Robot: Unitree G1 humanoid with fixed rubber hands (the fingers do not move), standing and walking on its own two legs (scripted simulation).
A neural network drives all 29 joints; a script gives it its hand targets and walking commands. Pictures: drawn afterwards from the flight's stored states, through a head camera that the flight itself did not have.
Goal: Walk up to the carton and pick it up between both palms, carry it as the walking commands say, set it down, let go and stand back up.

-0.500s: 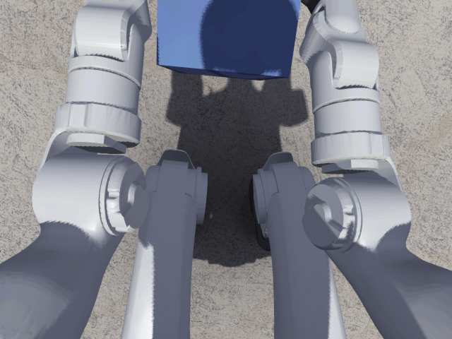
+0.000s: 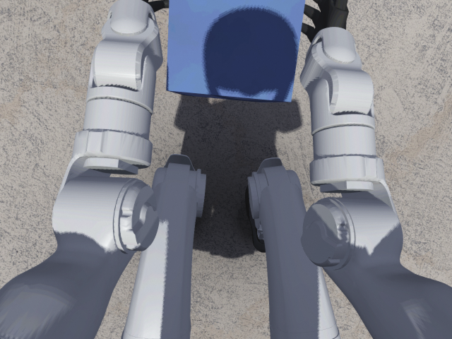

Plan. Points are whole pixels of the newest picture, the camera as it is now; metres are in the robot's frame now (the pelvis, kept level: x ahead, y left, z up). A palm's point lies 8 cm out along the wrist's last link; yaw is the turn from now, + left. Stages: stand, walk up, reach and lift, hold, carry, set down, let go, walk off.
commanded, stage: reach and lift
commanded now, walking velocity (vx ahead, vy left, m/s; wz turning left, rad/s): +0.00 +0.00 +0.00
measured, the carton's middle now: (233, 3) +0.58 +0.00 -0.14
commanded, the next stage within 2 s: none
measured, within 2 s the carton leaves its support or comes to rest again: neither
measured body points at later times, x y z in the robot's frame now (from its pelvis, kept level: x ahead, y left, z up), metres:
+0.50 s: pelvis -0.01 +0.00 +0.05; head +0.27 +0.02 +0.39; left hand +0.53 +0.13 +0.00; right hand +0.51 -0.12 -0.01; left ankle +0.16 +0.12 -0.46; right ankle +0.14 -0.12 -0.46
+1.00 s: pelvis +0.05 +0.01 +0.11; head +0.22 +0.01 +0.53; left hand +0.51 +0.12 +0.09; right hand +0.49 -0.12 +0.08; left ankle +0.16 +0.12 -0.46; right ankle +0.14 -0.12 -0.46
